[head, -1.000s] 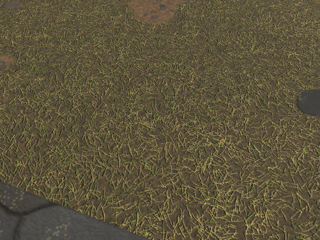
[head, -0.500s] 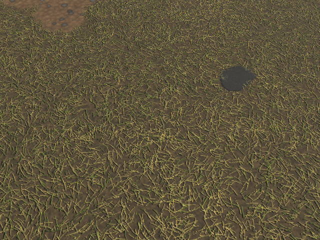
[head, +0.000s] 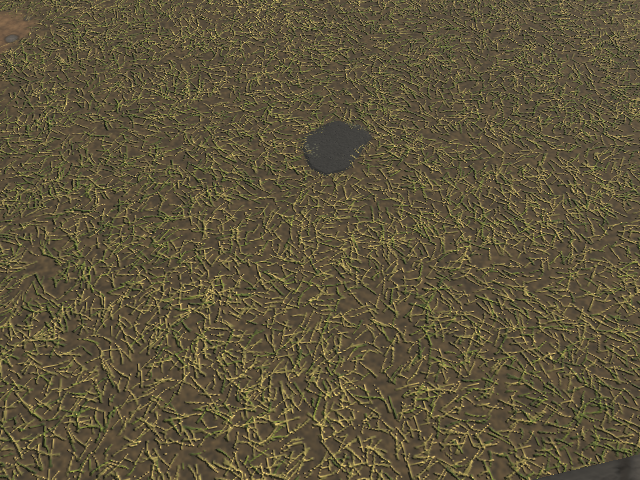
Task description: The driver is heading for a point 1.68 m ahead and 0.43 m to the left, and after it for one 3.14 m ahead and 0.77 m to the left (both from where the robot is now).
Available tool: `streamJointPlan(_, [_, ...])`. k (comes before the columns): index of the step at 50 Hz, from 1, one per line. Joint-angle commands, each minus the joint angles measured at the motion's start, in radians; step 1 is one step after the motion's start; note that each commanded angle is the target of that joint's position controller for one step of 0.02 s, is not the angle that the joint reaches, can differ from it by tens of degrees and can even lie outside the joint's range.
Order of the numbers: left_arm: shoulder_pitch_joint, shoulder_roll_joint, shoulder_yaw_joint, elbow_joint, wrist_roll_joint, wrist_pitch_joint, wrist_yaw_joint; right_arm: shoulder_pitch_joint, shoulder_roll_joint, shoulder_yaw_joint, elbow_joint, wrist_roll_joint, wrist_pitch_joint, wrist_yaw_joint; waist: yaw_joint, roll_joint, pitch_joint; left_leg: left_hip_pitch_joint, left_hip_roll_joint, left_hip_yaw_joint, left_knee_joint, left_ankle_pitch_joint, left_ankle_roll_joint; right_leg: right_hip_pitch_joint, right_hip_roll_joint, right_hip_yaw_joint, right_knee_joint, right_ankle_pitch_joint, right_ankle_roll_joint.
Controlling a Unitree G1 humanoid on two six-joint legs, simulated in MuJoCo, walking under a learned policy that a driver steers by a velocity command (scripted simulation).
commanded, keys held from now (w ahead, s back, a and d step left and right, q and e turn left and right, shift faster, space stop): no key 1.00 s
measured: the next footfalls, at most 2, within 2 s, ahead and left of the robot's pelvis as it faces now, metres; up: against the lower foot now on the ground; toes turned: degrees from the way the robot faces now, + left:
left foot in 0.18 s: +0.05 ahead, +0.15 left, +0.00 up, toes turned -2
right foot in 1.76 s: +0.11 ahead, -0.11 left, +0.00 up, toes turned -5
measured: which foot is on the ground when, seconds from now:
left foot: up 0.00-0.16, down 0.18-1.00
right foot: down 0.00-1.00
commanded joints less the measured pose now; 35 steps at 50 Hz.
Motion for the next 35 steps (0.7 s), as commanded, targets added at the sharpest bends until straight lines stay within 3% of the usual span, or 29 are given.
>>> streamJointPlan(1, [0.034, 0.156, 0.044, -0.079, -0.01, -0.01, 0.007, 0.006, -0.093, -0.009, -0.033, 0.0, -0.015, -0.002, 0.044, -0.081, -0.088, -0.039, 0.02, -0.001, -0.053, -0.011, 0.005, 0.112, -0.329, 0.273, -0.022, 0.117, -0.217])
streamJointPlan(5, [0.009, 0.152, 0.032, -0.081, -0.014, 0.007, 0.014, -0.002, -0.092, 0.001, -0.021, 0.01, -0.039, 0.008, 0.05, -0.078, -0.103, 0.015, -0.01, 0.039, -0.186, 0.015, 0.027, 0.096, -0.311, 0.295, 0.016, 0.097, -0.199])
streamJointPlan(7, [-0.036, 0.149, 0.021, -0.07, -0.015, 0.023, 0.007, 0.018, -0.088, 0.005, -0.015, 0.034, -0.051, 0.024, 0.011, -0.061, -0.106, 0.128, -0.036, 0.068, -0.358, 0.16, 0.055, 0.037, -0.286, 0.287, 0.051, 0.132, -0.184])
streamJointPlan(9, [-0.021, 0.112, -0.003, -0.032, -0.014, 0.042, -0.008, 0.012, -0.086, 0.01, -0.034, 0.056, -0.061, 0.04, -0.016, -0.055, -0.129, 0.274, -0.015, 0.051, -0.486, 0.366, 0.116, -0.025, -0.249, 0.287, 0.072, 0.15, -0.129])
streamJointPlan(10, [0.031, 0.078, -0.017, -0.019, -0.012, 0.05, -0.008, 0.039, -0.126, 0.005, -0.057, 0.055, -0.071, 0.041, -0.015, 0.002, -0.193, 0.382, 0.099, -0.044, -0.484, 0.591, 0.229, -0.06, -0.183, 0.232, 0.133, 0.004, -0.043])
streamJointPlan(11, [0.079, 0.025, -0.031, -0.038, -0.009, 0.049, -0.006, 0.025, -0.199, -0.009, -0.079, 0.055, -0.085, 0.048, 0.013, 0.182, -0.213, 0.477, 0.312, -0.294, -0.531, 0.76, 0.448, -0.204, -0.035, 0.061, 0.246, -0.264, 0.1])
streamJointPlan(12, [-0.006, 0.106, 0.0, -0.037, 0.024, 0.05, 0.013, 0.048, -0.184, -0.021, -0.066, 0.032, -0.083, 0.048, -0.045, 0.105, -0.147, 0.424, 0.344, -0.328, -0.547, 0.533, 0.463, -0.269, -0.067, 0.029, 0.39, -0.445, 0.157])
streamJointPlan(13, [-0.046, 0.123, 0.007, -0.034, 0.031, 0.055, 0.037, 0.055, -0.182, -0.027, -0.07, 0.032, -0.091, 0.048, -0.058, 0.085, -0.118, 0.383, 0.301, -0.286, -0.566, 0.404, 0.422, -0.291, -0.082, 0.006, 0.528, -0.468, 0.176])
streamJointPlan(14, [-0.021, 0.128, 0.01, -0.011, 0.029, 0.057, 0.056, -0.008, -0.121, -0.009, -0.092, 0.037, -0.098, 0.059, -0.027, 0.086, -0.096, 0.331, 0.255, -0.241, -0.567, 0.358, 0.365, -0.284, -0.102, -0.002, 0.614, -0.453, 0.195])
streamJointPlan(15, [0.02, 0.108, 0.007, 0.011, 0.028, 0.058, 0.067, -0.082, -0.049, 0.019, -0.12, 0.055, -0.105, 0.074, 0.013, 0.112, -0.08, 0.273, 0.225, -0.205, -0.554, 0.397, 0.324, -0.241, -0.123, 0.009, 0.647, -0.432, 0.221])
streamJointPlan(16, [0.04, 0.076, -0.003, 0.021, 0.029, 0.057, 0.066, -0.136, -0.02, 0.029, -0.138, 0.073, -0.111, 0.089, 0.043, 0.108, -0.071, 0.228, 0.201, -0.166, -0.535, 0.457, 0.298, -0.197, -0.141, -0.015, 0.658, -0.41, 0.243])
streamJointPlan(18, [0.091, 0.029, -0.019, 0.054, 0.009, 0.058, 0.037, -0.181, -0.058, 0.019, -0.154, 0.078, -0.112, 0.111, 0.065, 0.058, -0.078, 0.2, 0.119, -0.066, -0.461, 0.535, 0.247, -0.106, -0.165, -0.093, 0.472, -0.327, 0.268])
streamJointPlan(19, [0.085, -0.001, -0.034, 0.067, -0.015, 0.061, 0.014, -0.152, -0.073, 0.013, -0.138, 0.088, -0.101, 0.126, 0.056, 0.018, -0.077, 0.229, 0.083, -0.037, -0.388, 0.583, 0.221, -0.068, -0.164, -0.124, 0.291, -0.177, 0.261])
streamJointPlan(20, [0.074, -0.007, -0.041, 0.071, -0.039, 0.063, -0.004, -0.105, -0.096, 0.004, -0.109, 0.08, -0.084, 0.145, 0.04, 0.019, -0.083, 0.245, 0.063, -0.034, -0.327, 0.649, 0.204, -0.018, -0.148, -0.142, 0.189, -0.011, 0.242])
streamJointPlan(21, [0.062, 0.037, -0.032, 0.059, -0.054, 0.061, -0.006, -0.06, -0.098, -0.003, -0.087, 0.063, -0.07, 0.161, 0.019, 0.055, -0.112, 0.271, 0.075, -0.066, -0.31, 0.676, 0.189, 0.002, -0.14, -0.137, 0.19, 0.067, 0.216])
streamJointPlan(22, [0.059, 0.097, -0.019, 0.039, -0.054, 0.055, 0.004, -0.044, -0.07, 0.0, -0.084, 0.067, -0.062, 0.169, 0.014, 0.051, -0.149, 0.31, 0.093, -0.099, -0.311, 0.617, 0.167, -0.006, -0.165, -0.1, 0.182, 0.172, 0.179])
streamJointPlan(23, [-0.02, 0.149, -0.013, 0.015, -0.042, 0.047, 0.011, 0.012, -0.079, -0.007, -0.091, 0.063, -0.065, 0.157, -0.053, 0.004, -0.134, 0.315, 0.053, -0.058, -0.318, 0.534, 0.158, -0.064, -0.16, -0.101, 0.22, 0.162, 0.11])
streamJointPlan(24, [-0.032, 0.155, -0.007, 0.017, -0.02, 0.048, 0.015, -0.006, -0.115, -0.019, -0.088, 0.059, -0.068, 0.143, -0.047, 0.014, -0.127, 0.361, 0.036, -0.018, -0.305, 0.468, 0.156, -0.135, -0.161, -0.095, 0.194, 0.057, 0.082])
streamJointPlan(26, [-0.034, 0.117, -0.015, 0.026, -0.035, 0.048, 0.026, -0.098, -0.102, -0.018, -0.114, 0.048, -0.074, 0.128, -0.023, 0.023, -0.099, 0.323, 0.062, -0.031, -0.315, 0.394, 0.176, -0.139, -0.166, -0.072, 0.148, -0.019, 0.094])
streamJointPlan(28, [-0.037, 0.094, -0.024, 0.029, -0.039, 0.058, 0.022, -0.131, -0.083, -0.014, -0.112, 0.062, -0.079, 0.125, -0.007, 0.039, -0.09, 0.278, 0.037, -0.022, -0.338, 0.344, 0.166, -0.09, -0.155, -0.074, 0.14, -0.015, 0.115])
streamJointPlan(35, [-0.009, 0.104, -0.025, 0.056, -0.035, 0.067, 0.015, -0.133, -0.094, -0.028, -0.097, 0.055, -0.078, 0.123, 0.002, 0.026, -0.089, 0.29, 0.02, -0.013, -0.352, 0.347, 0.15, -0.061, -0.149, -0.092, 0.113, -0.04, 0.112])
